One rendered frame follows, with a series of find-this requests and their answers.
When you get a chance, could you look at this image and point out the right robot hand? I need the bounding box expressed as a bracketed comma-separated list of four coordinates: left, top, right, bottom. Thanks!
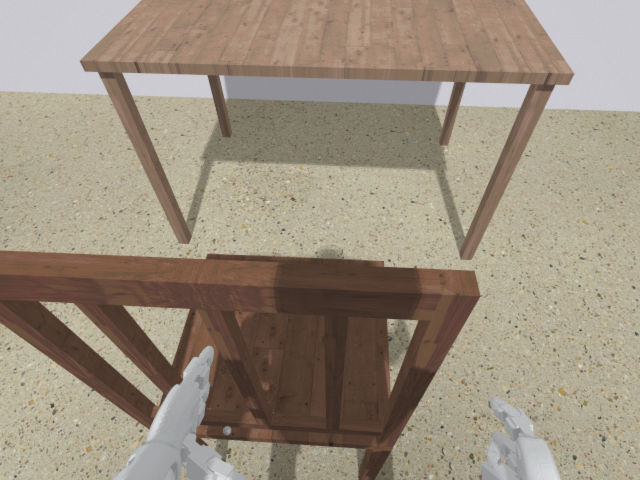
[481, 397, 561, 480]

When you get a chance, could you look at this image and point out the chair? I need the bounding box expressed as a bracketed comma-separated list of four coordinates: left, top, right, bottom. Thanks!
[0, 250, 480, 480]

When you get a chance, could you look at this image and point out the left robot hand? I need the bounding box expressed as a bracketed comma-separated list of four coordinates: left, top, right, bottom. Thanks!
[145, 346, 248, 480]

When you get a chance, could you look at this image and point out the left robot forearm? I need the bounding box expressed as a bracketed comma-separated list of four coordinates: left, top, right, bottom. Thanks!
[112, 443, 182, 480]

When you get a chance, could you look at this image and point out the table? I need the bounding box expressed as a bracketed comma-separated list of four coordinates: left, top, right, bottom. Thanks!
[80, 0, 574, 260]

